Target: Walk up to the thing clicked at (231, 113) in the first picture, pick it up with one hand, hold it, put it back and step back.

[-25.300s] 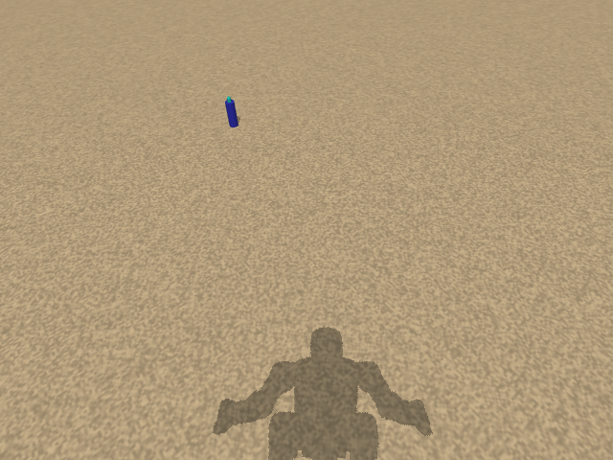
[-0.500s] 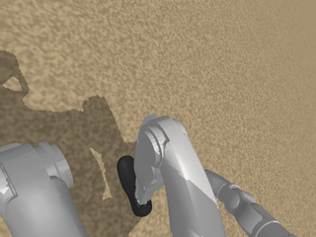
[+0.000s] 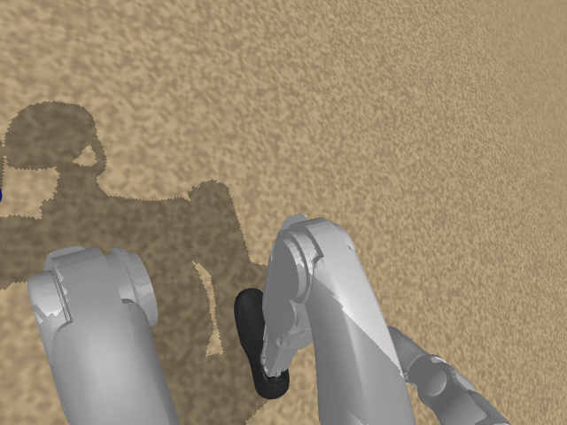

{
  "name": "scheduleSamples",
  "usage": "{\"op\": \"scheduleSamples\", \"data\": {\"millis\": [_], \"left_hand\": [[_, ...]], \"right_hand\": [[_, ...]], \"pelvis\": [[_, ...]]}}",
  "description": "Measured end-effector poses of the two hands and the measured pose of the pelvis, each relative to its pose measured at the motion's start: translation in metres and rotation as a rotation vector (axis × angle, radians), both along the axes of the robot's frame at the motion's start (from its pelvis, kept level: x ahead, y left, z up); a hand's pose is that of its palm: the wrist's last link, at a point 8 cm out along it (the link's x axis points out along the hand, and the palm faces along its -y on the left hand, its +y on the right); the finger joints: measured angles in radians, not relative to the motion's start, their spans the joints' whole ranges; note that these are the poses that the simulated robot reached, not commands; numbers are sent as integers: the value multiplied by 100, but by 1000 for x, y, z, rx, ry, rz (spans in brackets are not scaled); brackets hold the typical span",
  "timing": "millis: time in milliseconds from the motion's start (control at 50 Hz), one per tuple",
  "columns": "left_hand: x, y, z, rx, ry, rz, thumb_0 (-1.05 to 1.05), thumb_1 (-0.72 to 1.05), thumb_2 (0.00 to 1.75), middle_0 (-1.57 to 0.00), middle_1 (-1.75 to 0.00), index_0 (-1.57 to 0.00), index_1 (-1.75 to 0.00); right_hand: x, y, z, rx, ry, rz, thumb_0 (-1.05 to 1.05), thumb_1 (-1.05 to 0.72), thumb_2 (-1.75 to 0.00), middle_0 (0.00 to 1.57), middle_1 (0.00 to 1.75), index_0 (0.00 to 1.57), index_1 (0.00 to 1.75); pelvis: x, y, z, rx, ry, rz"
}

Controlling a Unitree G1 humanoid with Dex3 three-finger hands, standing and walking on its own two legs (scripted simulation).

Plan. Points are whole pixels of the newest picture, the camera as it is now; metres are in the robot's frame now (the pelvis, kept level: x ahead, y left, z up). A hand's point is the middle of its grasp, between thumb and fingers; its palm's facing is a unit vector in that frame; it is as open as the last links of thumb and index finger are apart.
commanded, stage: rise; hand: left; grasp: from the side
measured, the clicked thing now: out of the picture +0.43 +0.31 -0.20
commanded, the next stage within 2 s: home in 0.14 s
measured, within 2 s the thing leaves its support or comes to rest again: neither
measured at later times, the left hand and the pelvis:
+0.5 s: hand out of the picture +0.33 +0.41 +0.01, palm faces +0.36 -0.81 -0.46, open 17.5 cm; pelvis +0.01 -0.01 +0.08, yaw +8 degrees
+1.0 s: hand out of the picture +0.25 +0.29 +0.21, palm faces +0.35 -0.84 -0.41, open 17.6 cm; pelvis +0.06 -0.02 +0.30, yaw +15 degrees
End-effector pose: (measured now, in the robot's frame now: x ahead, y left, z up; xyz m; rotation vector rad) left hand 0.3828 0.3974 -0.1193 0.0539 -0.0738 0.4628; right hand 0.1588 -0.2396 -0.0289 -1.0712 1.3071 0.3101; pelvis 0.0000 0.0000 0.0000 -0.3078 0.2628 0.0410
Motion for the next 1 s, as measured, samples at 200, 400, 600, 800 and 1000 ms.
{"op": "scheduleSamples", "data": {"millis": [200,400,600,800,1000], "left_hand": [[-24,22,39,18,200,-37,-1,-58,6,-5,-4,-6,-4],[-60,55,121,173,419,62,-1,-57,7,-7,-6,-6,-7],[-125,7,189,202,695,48,-1,-55,6,-6,-5,-6,-6],[-158,-45,275,106,815,90,-1,-55,5,-6,-5,-6,-6],[-166,-78,361,1,872,123,-1,-58,3,-5,-4,-5,-5]], "right_hand": [[20,1,-2,121,-122,-155,0,-90,-90,21,30,21,31],[19,-1,-4,250,-150,-355,0,-93,-90,21,30,21,31],[36,5,31,373,-174,-477,0,-91,-90,20,30,20,31],[98,13,136,458,-374,-439,1,-90,-90,20,30,20,31],[139,19,246,496,-538,-409,1,-90,-90,20,30,20,31]], "pelvis": [[2,-3,16,39,94,30],[5,-8,47,91,213,67],[8,-17,118,152,308,92],[29,-28,215,195,296,128],[59,-24,305,222,205,165]]}}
